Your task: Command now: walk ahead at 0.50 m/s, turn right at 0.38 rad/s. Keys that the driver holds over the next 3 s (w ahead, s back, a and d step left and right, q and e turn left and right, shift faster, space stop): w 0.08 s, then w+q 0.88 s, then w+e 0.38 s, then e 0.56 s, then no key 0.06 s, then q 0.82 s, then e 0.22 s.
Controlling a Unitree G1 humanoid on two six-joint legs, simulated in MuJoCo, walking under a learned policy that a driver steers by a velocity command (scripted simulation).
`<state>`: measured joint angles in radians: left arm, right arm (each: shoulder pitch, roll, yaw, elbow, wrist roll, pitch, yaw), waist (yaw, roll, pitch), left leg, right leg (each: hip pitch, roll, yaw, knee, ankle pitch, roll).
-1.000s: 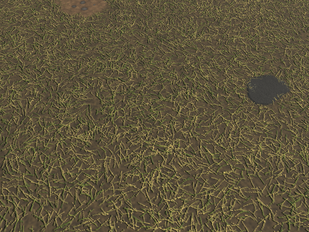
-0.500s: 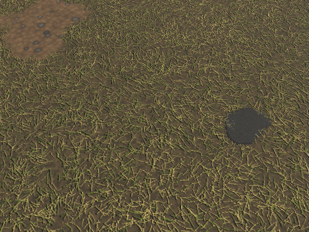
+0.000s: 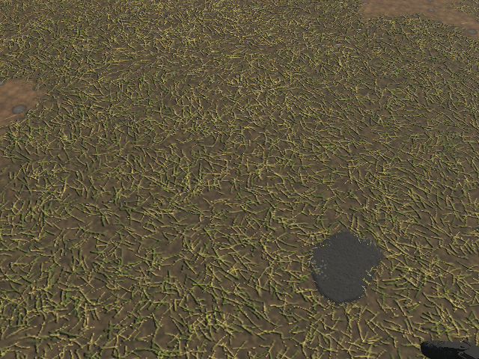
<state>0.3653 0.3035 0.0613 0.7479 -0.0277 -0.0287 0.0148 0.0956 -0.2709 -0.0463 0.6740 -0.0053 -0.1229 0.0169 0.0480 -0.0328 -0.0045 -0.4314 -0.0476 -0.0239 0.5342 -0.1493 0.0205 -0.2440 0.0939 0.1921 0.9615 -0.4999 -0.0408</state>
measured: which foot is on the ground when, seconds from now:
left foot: down 0.00-0.40, up 0.42-0.88, down 0.90-1.00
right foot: up 0.00-0.38, down 0.40-0.90, up 0.92-1.00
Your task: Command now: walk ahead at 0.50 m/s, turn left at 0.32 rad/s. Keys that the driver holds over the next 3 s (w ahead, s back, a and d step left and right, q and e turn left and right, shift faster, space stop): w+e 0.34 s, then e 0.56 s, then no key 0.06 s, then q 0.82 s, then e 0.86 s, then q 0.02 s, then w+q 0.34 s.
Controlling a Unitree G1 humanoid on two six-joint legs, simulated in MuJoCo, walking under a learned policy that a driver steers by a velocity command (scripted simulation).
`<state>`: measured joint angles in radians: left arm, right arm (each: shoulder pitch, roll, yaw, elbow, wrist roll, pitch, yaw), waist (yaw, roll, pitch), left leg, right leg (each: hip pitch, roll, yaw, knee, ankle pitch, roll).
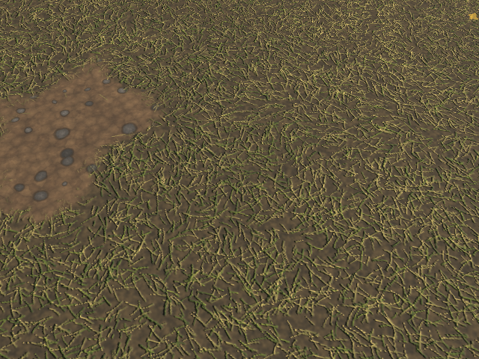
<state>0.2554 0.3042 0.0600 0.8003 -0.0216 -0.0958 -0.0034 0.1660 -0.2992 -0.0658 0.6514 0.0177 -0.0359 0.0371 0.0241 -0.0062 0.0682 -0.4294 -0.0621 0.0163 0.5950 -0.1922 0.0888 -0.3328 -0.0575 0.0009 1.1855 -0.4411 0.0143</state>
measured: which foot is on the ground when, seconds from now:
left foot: down 0.00-0.46, up 0.48-0.88, down 0.90-1.00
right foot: up 0.00-0.42, down 0.44-0.90, up 0.92-1.00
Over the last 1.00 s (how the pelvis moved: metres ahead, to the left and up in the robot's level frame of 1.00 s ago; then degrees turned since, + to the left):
0.49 0.07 0.00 24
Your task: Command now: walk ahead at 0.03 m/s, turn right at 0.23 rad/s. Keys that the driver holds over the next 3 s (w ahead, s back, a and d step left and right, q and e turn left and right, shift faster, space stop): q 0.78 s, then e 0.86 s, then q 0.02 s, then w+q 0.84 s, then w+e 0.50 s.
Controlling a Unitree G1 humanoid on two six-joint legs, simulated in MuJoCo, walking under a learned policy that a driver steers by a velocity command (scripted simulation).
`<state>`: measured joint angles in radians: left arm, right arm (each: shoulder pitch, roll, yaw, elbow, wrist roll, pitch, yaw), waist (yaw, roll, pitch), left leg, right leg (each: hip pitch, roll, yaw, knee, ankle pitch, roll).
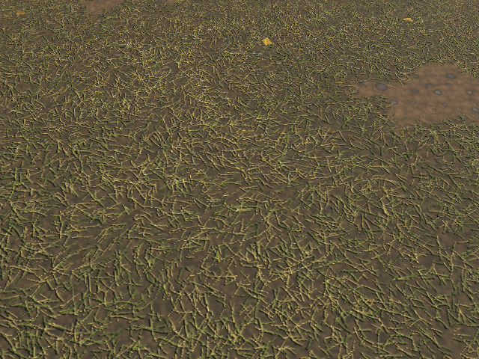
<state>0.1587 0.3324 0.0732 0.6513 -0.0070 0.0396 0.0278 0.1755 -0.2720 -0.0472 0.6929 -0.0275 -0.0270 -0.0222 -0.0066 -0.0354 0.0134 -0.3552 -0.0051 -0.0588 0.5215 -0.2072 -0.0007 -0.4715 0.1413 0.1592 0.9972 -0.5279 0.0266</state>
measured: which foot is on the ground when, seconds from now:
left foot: down 0.00-0.24, up 0.26-0.54, down 0.56-1.00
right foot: up 0.00-0.20, down 0.22-0.56, up 0.58-0.96, down 0.98-1.00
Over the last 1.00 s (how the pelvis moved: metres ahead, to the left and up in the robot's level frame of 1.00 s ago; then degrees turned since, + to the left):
0.42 -0.04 0.01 -27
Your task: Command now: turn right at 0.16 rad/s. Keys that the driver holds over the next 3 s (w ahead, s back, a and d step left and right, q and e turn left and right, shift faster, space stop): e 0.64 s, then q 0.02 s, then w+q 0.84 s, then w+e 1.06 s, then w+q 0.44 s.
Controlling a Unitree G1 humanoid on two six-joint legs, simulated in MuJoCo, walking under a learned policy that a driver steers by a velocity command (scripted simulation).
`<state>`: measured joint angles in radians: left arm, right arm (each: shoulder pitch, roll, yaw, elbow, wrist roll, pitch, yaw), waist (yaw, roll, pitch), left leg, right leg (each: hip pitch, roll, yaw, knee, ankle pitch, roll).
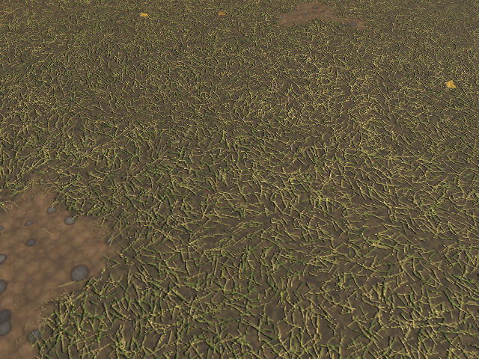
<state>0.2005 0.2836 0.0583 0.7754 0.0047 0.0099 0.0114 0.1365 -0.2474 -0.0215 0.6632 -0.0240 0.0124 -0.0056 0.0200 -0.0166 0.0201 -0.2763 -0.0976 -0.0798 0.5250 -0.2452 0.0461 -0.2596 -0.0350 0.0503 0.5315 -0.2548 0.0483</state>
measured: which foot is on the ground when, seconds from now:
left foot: down 0.00-0.52, up 0.54-1.00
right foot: down 0.00-0.24, up 0.26-0.50, down 0.52-1.00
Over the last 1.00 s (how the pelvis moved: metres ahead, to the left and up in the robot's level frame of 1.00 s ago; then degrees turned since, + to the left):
0.00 0.03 0.00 22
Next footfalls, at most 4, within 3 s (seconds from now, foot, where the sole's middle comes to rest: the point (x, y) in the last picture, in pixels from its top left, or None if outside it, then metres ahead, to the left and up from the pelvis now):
0.52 right None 0.00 -0.16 -0.77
1.16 left None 0.23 0.04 -0.77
1.64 right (315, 340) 0.56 -0.17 -0.77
2.10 left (243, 258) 0.82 0.04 -0.77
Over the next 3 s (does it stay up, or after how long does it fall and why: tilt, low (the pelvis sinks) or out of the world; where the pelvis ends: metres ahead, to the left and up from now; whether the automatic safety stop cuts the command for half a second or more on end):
stays up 1.04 -0.26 0.01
